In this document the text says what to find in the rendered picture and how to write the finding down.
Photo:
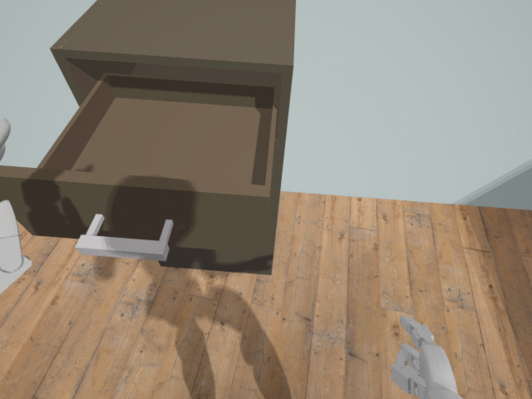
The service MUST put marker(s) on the robot right hand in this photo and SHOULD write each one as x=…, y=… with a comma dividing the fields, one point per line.
x=430, y=368

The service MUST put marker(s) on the drawer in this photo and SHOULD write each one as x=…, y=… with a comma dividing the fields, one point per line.
x=143, y=149

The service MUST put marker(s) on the cabinet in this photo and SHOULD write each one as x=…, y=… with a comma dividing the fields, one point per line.
x=248, y=41

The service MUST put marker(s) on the handle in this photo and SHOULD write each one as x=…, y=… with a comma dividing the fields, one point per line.
x=91, y=244

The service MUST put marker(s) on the robot left hand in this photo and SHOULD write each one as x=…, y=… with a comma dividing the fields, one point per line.
x=12, y=263

